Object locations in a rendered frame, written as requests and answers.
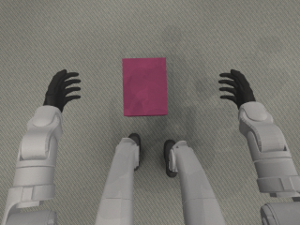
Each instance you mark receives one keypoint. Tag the robot right forearm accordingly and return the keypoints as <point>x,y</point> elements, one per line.
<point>269,152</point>

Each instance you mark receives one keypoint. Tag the left robot hand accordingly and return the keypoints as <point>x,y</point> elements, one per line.
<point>57,91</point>

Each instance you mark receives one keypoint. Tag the carton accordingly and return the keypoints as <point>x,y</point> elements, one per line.
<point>145,86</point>

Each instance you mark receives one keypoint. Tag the robot shin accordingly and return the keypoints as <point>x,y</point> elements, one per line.
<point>126,140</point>
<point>180,143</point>

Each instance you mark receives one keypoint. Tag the robot right shin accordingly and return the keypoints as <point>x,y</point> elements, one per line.
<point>180,143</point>

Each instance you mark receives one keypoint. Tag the robot right upper arm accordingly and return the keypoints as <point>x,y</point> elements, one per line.
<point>280,213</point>

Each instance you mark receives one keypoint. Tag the robot left upper arm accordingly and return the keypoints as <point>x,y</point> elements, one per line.
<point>39,217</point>

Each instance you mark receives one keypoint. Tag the robot left forearm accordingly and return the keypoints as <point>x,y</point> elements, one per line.
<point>36,162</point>

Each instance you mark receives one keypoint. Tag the robot left shin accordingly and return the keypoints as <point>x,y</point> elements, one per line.
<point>126,140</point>

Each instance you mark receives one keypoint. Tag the right robot hand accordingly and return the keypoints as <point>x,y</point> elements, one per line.
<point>242,91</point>

